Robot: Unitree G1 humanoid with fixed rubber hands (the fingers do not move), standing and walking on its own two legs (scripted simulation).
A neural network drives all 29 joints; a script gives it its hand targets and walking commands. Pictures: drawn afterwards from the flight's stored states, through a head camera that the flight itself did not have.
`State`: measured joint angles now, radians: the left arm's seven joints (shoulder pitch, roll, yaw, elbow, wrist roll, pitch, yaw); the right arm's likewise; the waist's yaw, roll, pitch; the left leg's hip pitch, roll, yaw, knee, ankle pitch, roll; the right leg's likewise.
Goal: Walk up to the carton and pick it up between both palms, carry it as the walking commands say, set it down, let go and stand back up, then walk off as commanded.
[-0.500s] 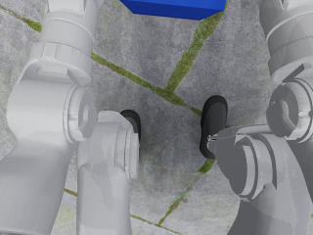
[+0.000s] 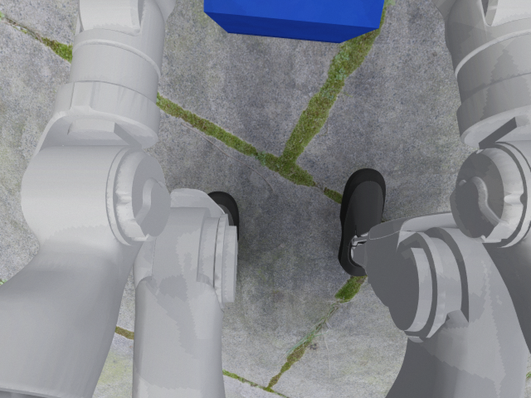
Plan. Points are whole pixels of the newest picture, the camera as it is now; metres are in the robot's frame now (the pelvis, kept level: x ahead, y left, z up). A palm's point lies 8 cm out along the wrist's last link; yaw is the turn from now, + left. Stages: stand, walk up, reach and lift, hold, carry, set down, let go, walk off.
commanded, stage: reach and lift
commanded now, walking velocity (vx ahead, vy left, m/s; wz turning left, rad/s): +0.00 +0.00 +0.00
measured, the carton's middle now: out of the picture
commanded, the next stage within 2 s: none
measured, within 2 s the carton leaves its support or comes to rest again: leaves its support in 0.28 s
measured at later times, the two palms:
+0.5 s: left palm out of the picture +0.55 +0.14 -0.17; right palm out of the picture +0.57 -0.12 -0.15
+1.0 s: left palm out of the picture +0.56 +0.14 -0.12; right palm out of the picture +0.56 -0.11 -0.09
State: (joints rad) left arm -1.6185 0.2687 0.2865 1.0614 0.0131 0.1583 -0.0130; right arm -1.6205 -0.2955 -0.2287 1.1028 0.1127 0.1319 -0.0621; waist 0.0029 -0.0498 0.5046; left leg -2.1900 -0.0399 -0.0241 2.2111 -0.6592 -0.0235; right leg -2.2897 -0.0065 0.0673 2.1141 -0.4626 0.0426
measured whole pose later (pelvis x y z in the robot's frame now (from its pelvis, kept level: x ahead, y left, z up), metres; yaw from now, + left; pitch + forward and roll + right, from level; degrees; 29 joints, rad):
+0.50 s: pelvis -0.01 +0.00 +0.00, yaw +0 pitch +32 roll +0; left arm -1.57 0.27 0.14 0.99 -0.01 0.30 0.13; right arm -1.62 -0.24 -0.20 0.99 0.11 0.22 -0.20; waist 0.00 -0.04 0.52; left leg -2.12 -0.04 -0.02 2.22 -0.65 -0.02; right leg -2.21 0.02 0.08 2.12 -0.46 0.04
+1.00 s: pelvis -0.01 +0.01 +0.01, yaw -1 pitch +27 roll -2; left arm -1.57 0.21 0.18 0.93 -0.01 0.37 0.24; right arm -1.56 -0.13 -0.36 0.85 -0.05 0.28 -0.32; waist 0.00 -0.04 0.52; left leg -2.02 -0.06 -0.03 2.22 -0.66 -0.02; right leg -2.09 0.05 0.09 2.11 -0.48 0.04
